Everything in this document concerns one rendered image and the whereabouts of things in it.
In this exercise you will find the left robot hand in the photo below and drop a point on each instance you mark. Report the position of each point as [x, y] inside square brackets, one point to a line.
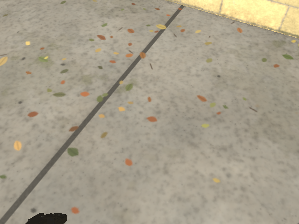
[56, 218]

